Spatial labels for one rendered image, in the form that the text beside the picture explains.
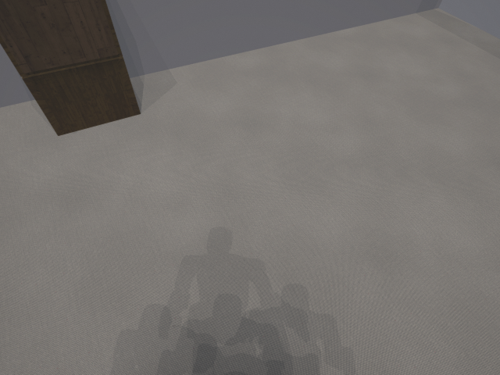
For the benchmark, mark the cupboard door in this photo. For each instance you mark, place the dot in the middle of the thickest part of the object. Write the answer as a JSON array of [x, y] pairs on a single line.
[[43, 34]]

